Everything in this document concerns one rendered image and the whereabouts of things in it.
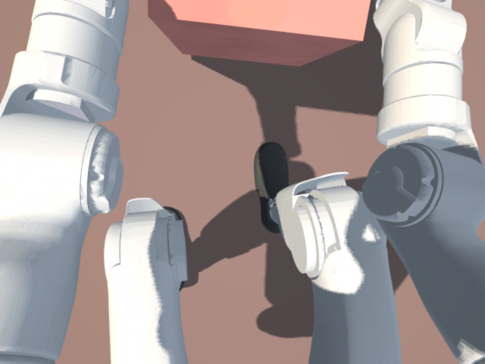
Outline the robot right thigh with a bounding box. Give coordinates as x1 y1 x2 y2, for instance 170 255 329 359
287 186 402 364

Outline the carton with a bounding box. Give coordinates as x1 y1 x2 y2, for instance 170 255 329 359
148 0 371 67

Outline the right robot upper arm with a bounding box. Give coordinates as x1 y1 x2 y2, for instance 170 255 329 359
362 143 485 364

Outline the robot right shin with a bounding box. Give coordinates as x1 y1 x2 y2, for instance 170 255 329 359
268 172 386 250

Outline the left robot upper arm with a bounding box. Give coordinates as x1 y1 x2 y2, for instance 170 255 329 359
0 111 124 364

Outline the right robot forearm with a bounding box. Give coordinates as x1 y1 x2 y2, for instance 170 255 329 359
373 0 485 167

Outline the left robot forearm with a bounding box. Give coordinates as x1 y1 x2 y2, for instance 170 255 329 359
0 0 131 123

